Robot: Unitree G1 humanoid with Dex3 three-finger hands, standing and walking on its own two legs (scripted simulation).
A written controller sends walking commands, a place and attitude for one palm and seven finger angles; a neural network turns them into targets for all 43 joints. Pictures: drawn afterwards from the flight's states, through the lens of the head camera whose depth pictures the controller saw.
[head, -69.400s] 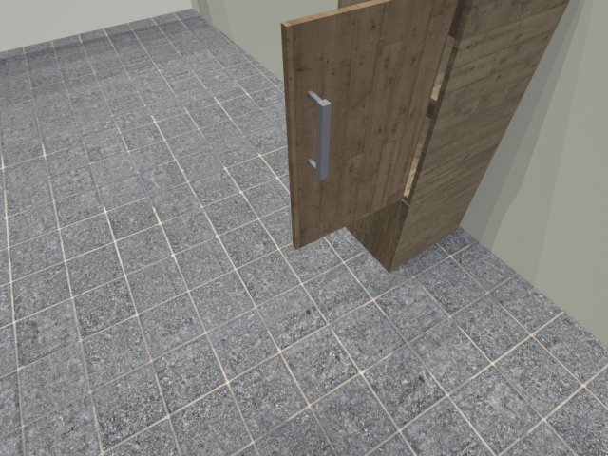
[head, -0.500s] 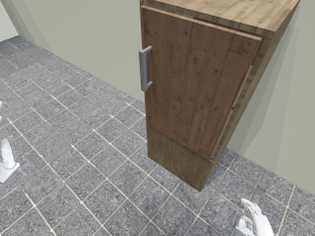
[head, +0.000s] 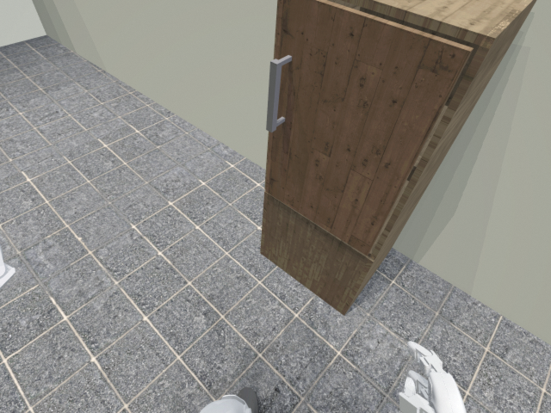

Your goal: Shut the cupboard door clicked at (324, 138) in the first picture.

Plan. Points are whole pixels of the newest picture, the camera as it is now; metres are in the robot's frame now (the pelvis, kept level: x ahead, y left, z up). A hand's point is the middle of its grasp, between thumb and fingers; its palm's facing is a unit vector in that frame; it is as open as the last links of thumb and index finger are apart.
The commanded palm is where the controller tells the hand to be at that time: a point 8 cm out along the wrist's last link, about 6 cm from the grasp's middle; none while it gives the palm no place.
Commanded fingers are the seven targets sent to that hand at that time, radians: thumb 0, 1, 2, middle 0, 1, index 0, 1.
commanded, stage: step back with the hand held close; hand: left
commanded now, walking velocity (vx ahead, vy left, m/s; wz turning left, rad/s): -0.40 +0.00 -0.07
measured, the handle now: (278, 95) +0.78 +0.05 +0.06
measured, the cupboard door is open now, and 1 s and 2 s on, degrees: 1 1 1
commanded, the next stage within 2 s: stop stepping back and stand still in 0.08 s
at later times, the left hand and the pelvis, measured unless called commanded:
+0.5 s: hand out of the picture +0.06 +0.31 +0.21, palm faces +0.42 -0.83 -0.37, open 7.4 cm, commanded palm +0.04 +0.34 +0.20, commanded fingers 0.00 0.90 0.90 -0.20 -0.30 -0.20 -0.30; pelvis -0.13 +0.06 +0.01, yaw -6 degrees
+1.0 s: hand out of the picture +0.02 +0.35 +0.20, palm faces +0.48 -0.78 -0.40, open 7.4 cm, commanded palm -0.03 +0.38 +0.20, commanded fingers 0.00 0.90 0.90 -0.20 -0.30 -0.20 -0.30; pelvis -0.19 +0.09 +0.02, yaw -4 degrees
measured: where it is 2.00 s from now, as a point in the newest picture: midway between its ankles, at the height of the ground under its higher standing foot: outside the picture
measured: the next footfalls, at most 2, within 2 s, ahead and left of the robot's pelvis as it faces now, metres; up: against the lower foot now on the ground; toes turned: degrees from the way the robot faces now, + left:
left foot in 0.14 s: +0.14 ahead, +0.07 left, +0.00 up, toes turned +3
right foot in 0.38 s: -0.12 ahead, -0.05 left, +0.00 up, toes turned -6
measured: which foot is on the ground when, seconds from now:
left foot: down 0.00-0.04, up 0.06-0.12, down 0.14-0.38, up 0.40-0.52, down 0.54-0.76, up 0.78-1.00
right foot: down 0.00-0.18, up 0.20-0.36, down 0.38-0.56, up 0.58-0.76, down 0.78-1.00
